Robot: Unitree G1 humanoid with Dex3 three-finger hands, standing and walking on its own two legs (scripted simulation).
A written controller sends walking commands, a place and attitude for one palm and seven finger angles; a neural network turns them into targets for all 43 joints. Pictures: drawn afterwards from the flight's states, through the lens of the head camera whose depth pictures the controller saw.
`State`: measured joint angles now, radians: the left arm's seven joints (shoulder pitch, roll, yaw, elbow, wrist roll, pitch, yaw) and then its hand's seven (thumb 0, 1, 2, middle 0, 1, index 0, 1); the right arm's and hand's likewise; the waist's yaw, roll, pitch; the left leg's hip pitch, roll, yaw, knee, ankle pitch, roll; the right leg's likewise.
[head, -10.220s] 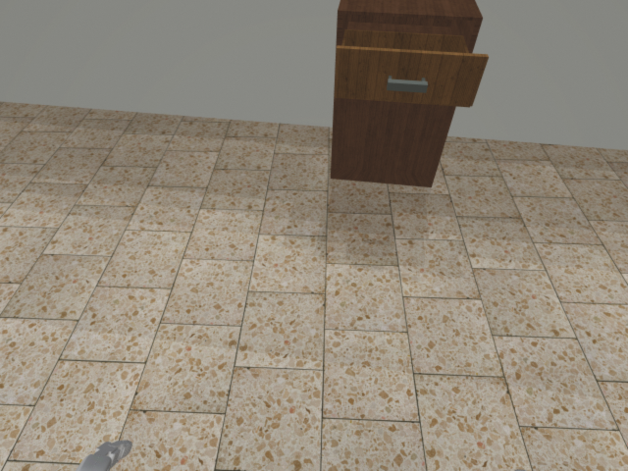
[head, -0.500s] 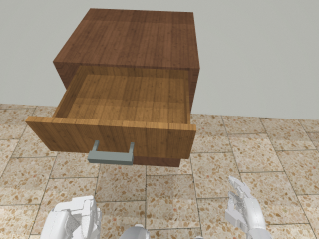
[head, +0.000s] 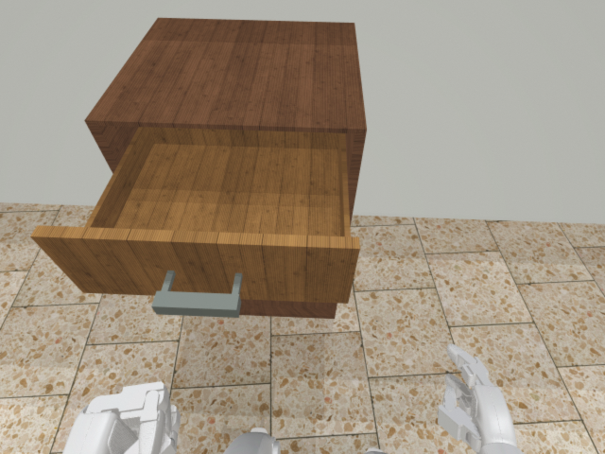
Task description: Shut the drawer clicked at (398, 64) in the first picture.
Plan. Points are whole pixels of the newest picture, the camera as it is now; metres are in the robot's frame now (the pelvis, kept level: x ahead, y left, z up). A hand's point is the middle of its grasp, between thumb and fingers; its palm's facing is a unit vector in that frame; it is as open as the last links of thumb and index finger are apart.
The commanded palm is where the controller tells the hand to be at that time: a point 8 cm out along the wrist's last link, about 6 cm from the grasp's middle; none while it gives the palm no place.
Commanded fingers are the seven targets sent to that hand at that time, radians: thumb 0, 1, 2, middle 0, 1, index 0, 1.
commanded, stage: bring the fist close to the handle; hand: left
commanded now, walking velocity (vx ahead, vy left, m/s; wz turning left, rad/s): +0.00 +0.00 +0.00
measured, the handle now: (200, 291) +0.34 +0.18 -0.01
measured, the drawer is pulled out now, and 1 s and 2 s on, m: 0.25 0.25 0.25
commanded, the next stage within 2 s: push the drawer shut in 1.42 s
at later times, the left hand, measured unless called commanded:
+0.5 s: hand (191, 413) +0.17 +0.14 +0.04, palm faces +0.03 -1.00 -0.03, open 3.3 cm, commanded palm +0.12 +0.20 +0.04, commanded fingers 0.00 0.90 0.90 -1.40 -1.60 -1.40 -1.60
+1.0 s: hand (208, 397) +0.20 +0.14 -0.01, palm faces -0.01 -1.00 -0.02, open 3.3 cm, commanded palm +0.17 +0.20 -0.01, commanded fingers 0.00 0.90 0.90 -1.40 -1.60 -1.40 -1.60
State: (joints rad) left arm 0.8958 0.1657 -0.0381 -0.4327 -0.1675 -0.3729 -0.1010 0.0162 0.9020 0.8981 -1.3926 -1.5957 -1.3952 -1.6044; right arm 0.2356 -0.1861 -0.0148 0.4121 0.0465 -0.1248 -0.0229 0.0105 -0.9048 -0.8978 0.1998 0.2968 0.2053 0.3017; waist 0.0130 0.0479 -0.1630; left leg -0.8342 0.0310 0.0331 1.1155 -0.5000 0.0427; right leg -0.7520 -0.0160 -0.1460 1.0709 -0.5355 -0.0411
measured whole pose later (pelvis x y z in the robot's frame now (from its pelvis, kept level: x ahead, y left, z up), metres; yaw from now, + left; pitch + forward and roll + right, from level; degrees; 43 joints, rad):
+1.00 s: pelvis -0.01 -0.01 -0.05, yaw -1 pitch +21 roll -3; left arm 0.52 0.16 0.01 -0.10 -0.17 -0.50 -0.12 0.02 0.90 0.90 -1.39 -1.60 -1.40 -1.60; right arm 0.16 -0.20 -0.01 0.50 0.01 -0.12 -0.02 0.01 -0.90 -0.90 0.20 0.30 0.21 0.30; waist -0.01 0.03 -0.19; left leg -1.14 0.05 0.02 1.34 -0.57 0.03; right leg -1.05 -0.01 -0.16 1.30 -0.61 -0.06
